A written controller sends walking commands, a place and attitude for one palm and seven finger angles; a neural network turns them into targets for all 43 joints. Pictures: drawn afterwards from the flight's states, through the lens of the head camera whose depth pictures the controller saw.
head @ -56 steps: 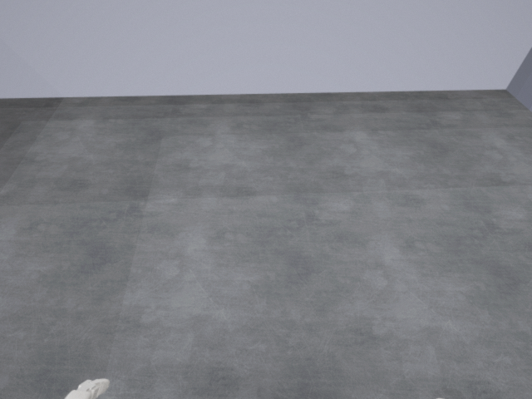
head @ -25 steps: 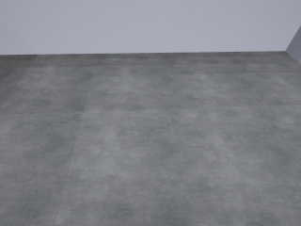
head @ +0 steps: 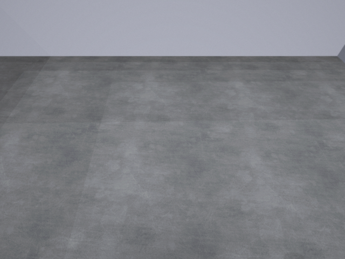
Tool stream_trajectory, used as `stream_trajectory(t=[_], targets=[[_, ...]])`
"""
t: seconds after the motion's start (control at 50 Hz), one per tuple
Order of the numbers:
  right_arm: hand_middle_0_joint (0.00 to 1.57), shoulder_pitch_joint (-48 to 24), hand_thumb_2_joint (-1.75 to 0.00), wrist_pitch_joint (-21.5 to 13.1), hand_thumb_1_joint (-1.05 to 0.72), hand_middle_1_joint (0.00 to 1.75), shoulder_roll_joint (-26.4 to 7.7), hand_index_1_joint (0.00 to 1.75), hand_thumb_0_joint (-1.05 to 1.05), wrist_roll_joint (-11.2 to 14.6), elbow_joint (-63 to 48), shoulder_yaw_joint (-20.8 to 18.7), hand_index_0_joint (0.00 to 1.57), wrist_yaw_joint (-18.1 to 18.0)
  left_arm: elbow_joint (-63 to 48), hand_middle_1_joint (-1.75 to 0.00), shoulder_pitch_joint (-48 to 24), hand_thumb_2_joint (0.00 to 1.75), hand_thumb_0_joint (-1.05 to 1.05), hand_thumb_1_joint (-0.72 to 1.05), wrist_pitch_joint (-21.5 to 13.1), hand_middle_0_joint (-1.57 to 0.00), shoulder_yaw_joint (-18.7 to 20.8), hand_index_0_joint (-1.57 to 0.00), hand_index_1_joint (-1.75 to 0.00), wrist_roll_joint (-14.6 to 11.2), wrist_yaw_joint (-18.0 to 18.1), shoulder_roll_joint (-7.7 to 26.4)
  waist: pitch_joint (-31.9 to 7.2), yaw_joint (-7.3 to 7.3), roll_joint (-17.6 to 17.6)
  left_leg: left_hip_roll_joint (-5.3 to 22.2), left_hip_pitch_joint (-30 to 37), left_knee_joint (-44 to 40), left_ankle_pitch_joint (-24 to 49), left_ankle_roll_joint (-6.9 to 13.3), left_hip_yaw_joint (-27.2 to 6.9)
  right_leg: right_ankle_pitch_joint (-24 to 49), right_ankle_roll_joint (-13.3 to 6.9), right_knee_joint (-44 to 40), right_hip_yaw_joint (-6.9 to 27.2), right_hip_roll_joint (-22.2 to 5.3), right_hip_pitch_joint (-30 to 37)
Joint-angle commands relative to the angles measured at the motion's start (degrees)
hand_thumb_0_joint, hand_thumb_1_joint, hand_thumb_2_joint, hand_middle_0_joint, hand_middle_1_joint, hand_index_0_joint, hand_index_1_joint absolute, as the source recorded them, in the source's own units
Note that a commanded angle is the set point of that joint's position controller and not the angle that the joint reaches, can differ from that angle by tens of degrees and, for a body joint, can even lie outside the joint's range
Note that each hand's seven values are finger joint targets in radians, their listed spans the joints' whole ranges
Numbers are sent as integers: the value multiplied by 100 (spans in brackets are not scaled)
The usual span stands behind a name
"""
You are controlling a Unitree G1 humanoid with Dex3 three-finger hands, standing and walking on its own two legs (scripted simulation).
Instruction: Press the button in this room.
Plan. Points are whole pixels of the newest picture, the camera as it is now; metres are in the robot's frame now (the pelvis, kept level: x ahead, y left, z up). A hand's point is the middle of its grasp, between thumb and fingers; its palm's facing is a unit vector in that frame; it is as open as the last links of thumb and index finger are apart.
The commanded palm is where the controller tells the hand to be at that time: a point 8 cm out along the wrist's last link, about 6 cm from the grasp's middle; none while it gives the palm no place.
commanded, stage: turn or walk to find it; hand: left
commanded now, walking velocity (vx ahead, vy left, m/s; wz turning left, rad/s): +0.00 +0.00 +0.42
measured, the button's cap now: out of the picture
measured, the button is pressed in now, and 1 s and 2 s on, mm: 0 0 0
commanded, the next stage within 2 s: none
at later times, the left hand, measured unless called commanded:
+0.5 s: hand out of the picture +0.04 +0.22 -0.16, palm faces +0.17 -0.95 -0.26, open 7.4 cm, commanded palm none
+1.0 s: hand out of the picture -0.13 +0.15 -0.18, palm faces +0.46 -0.86 -0.23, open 7.4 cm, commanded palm none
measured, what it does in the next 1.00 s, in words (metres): steps on the spot, turning left: right foot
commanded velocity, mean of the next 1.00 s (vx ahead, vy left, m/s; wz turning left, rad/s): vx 0.00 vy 0.00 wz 0.42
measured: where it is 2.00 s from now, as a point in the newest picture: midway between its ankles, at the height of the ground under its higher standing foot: outside the picture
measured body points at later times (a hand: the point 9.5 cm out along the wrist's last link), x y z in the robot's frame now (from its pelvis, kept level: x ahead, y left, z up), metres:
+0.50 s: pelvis -0.03 +0.00 +0.00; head +0.01 +0.00 +0.45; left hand +0.03 +0.27 -0.14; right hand +0.04 -0.24 -0.15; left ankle +0.02 +0.12 -0.74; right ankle -0.04 -0.14 -0.71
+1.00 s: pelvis -0.05 -0.02 -0.01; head -0.02 +0.00 +0.44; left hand -0.15 +0.20 -0.16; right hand +0.13 -0.22 -0.15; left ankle -0.13 +0.08 -0.72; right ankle -0.03 -0.13 -0.74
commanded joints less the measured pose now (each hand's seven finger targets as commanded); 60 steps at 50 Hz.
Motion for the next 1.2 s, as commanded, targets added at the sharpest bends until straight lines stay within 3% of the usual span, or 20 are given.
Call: stream_trajectory(t=[0.0, 0.08, 0.12, 0.16, 0.18, 0.3, 0.42, 0.5, 0.52, 0.54, 0.56, 0.58, 0.62, 0.68, 0.92, 0.98, 1.0, 1.02, 1.04, 1.18], targets=[[20, 90, -90, 17, -90, 30, -558, 30, 0, 20, -509, -139, 20, -2, -413, -30, 259, 90, 0, 90, -33, -20, 269, -20, -30, 16, 111, 935, -333, 81, -539, 334, -471, 490, 495, 77, -196, 365, -334, -521, 877, -1252, 104], [20, 335, -90, 75, -90, 30, -420, 30, 0, 38, -646, -237, 20, 5, -690, -30, 167, 90, 0, 90, -27, -20, 330, -20, -30, 54, 150, 944, -300, -24, -879, 230, -435, 1159, -288, 26, 52, 721, -640, -401, 866, -1673, -236], [20, 539, -90, 55, -90, 30, -377, 30, 0, 34, -642, -260, 20, 30, -802, -30, 74, 90, 0, 90, -2, -20, 347, -20, -30, 60, 156, 836, -315, -120, -590, 378, -72, 578, 170, 75, -39, 488, -455, 69, 464, -1484, -562], [20, 755, -90, -2, -90, 30, -844, 30, 0, -46, -734, -365, 20, 37, -960, -30, 9, 90, 0, 90, 51, -20, 292, -20, -30, 15, 125, 401, -147, -225, 1393, 1461, -127, -778, 933, 743, -2238, -1166, 208, 1883, -437, -134, -1199], [20, 844, -90, -16, -90, 30, -876, 30, 0, -28, -716, -405, 20, -28, -1018, -30, -116, 90, 0, 90, 51, -20, 303, -20, -30, 34, 163, 397, -75, -273, 1577, 1743, -133, -1239, 1259, 1125, -2963, -2024, 197, 2850, 2, 11, -1402], [20, 633, -90, -36, -90, 30, -565, 30, 0, -12, -889, -433, 20, -146, -891, -30, 195, 90, 0, 90, 14, -20, 362, -20, -30, 5, 93, 81, -576, -60, 827, 1113, 436, -739, 1594, 1103, -2006, -1375, 273, 3070, 265, -95, -1494], [20, 844, -90, 56, -90, 30, -574, 30, 0, -44, -903, -532, 20, -128, -1006, -30, 208, 90, 0, 90, 19, -20, 367, -20, -30, -39, 112, -84, -632, -170, 925, 1032, 455, -770, 1512, 1085, -2420, -1436, 261, 1766, 215, 133, -941], [20, 528, -90, 124, -90, 30, -527, 30, 0, -23, -1079, -578, 20, -63, -870, -30, 895, 90, 0, 90, -4, -20, 447, -20, -30, -56, 138, 24, -628, 149, 863, 583, -609, -602, 445, 645, -2220, -414, 195, -96, 70, 218, 581], [20, 473, -90, 150, -90, 30, -362, 30, 0, 12, -1136, -571, 20, -29, -820, -30, 1106, 90, 0, 90, -32, -20, 501, -20, -30, -15, 157, 256, -604, 224, 394, 272, -1305, -218, -278, 356, -1852, -286, 61, -699, 333, -174, 1279], [20, 499, -90, 162, -90, 30, -13, 30, 0, 45, -1248, -534, 20, -13, -882, -30, 1148, 90, 0, 90, -76, -20, 606, -20, -30, 88, 195, 734, -423, 288, -1097, -357, -2417, 1229, -1330, -34, -851, -1276, -391, -1399, 1847, -1595, 1611], [20, 367, -90, 150, -90, 30, -91, 30, 0, -30, -1334, -573, 20, -36, -1064, -30, 801, 90, 0, 90, -69, -20, 598, -20, -30, 82, 204, 988, -112, 295, -1573, -535, -2570, 2666, -1806, -197, -348, -910, -852, -1619, 2765, -2612, 591], [20, 375, -90, 168, -90, 30, -219, 30, 0, -63, -1302, -618, 20, -3, -1205, -30, 428, 90, 0, 90, -57, -20, 534, -20, -30, 50, 219, 816, 75, 102, -903, -244, -2209, 3408, -1573, -105, -548, -828, -902, -1567, 2139, -2457, -209], [20, 565, -90, 256, -90, 30, -133, 30, 0, -41, -1003, -602, 20, 59, -1220, -30, 89, 90, 0, 90, -151, -20, 455, -20, -30, 33, 186, 444, 428, -140, -1013, -106, -2011, 4048, -919, -150, -363, -312, -594, -1477, 1324, -1651, -586], [20, 780, -90, 239, -90, 30, -14, 30, 0, -14, -864, -548, 20, 87, -1165, -30, 327, 90, 0, 90, -227, -20, 389, -20, -30, 31, 160, 234, 296, -182, -878, -30, -2091, 4314, -456, -278, -38, 1130, -575, -1029, 489, -1349, 25], [20, -201, -90, 134, -90, 30, 156, 30, 0, 67, -1088, -314, 20, 56, -750, -30, 1339, 90, 0, 90, -164, -20, 546, -20, -30, 137, 170, 614, -268, 327, -1184, 131, -999, 1562, -1318, -213, 668, 3394, -857, -102, 207, -1832, 930], [20, 372, -90, 37, -90, 30, -28, 30, 0, 55, -953, -349, 20, 40, -728, -30, 1100, 90, 0, 90, -134, -20, 555, -20, -30, 60, 149, 578, -614, -43, -871, 136, 367, -274, 156, -84, 702, 2868, -350, 789, -284, -1587, 437], [20, 644, -90, -40, -90, 30, -479, 30, 0, 13, -910, -446, 20, 23, -819, -30, 1158, 90, 0, 90, -108, -20, 527, -20, -30, 13, 126, 357, -968, -175, 275, 1002, 1449, -609, 1577, 208, -223, 1424, 4, 1813, -656, -1178, -505], [20, 873, -90, -39, -90, 30, -969, 30, 0, 41, -875, -553, 20, -17, -1016, -30, 1078, 90, 0, 90, -87, -20, 411, -20, -30, -1, 95, -16, -982, -227, 1742, 2324, 1976, -504, 4276, 934, -1864, -2214, 385, 2881, -637, -476, -1902], [20, 974, -90, 29, -90, 30, -970, 30, 0, 52, -802, -566, 20, -33, -1043, -30, 854, 90, 0, 90, -2, -20, 406, -20, -30, 46, 146, 86, -966, -307, 1159, 2485, 1577, -375, 4360, 1322, -1408, -2460, 310, 3395, -149, -537, -1729], [20, 193, -90, -65, -90, 30, -452, 30, 0, 16, -1041, -414, 20, -136, -774, -30, 757, 90, 0, 90, 47, -20, 478, -20, -30, 27, 26, 5, -202, 32, 774, 1337, 610, -651, 2975, 954, -678, -1066, 463, 3517, -12, -472, -1626]])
